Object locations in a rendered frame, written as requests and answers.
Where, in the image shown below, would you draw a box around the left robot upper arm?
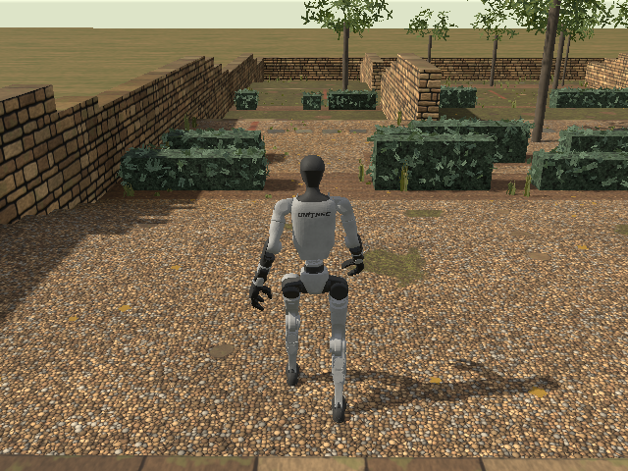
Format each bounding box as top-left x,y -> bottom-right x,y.
266,198 -> 292,254

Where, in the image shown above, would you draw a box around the humanoid robot head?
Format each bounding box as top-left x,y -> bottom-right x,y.
296,155 -> 330,202

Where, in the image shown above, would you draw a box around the right robot forearm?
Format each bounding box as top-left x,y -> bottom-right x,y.
349,234 -> 364,264

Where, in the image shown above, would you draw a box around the robot right hand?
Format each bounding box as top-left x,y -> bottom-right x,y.
341,259 -> 364,276

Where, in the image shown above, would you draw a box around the right robot upper arm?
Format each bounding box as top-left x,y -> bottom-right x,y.
333,196 -> 360,248

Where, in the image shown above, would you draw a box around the robot left hand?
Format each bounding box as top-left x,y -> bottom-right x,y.
249,282 -> 272,311

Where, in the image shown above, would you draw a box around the left robot forearm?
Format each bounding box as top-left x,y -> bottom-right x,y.
252,239 -> 275,287

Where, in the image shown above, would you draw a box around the right robot foot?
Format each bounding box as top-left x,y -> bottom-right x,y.
332,396 -> 346,423

